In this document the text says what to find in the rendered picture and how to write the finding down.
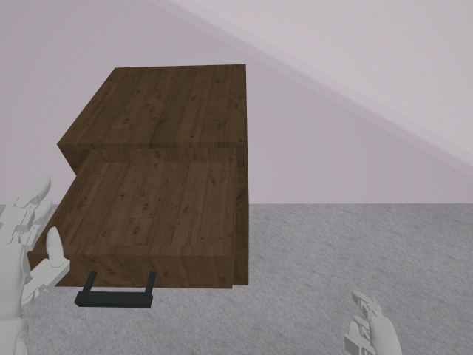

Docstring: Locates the robot right hand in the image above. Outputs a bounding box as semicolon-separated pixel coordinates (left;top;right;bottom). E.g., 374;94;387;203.
344;291;402;355

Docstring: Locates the drawer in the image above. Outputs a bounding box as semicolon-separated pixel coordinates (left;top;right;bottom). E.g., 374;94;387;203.
27;147;238;289

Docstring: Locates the left robot forearm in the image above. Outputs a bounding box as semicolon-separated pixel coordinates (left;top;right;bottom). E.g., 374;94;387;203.
0;317;30;355

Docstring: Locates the cabinet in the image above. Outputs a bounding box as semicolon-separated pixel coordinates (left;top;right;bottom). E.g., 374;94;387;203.
57;64;249;285

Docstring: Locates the handle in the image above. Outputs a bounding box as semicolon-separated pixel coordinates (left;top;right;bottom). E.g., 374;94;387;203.
74;271;156;308

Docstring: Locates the robot left hand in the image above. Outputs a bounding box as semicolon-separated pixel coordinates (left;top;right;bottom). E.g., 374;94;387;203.
0;176;70;319

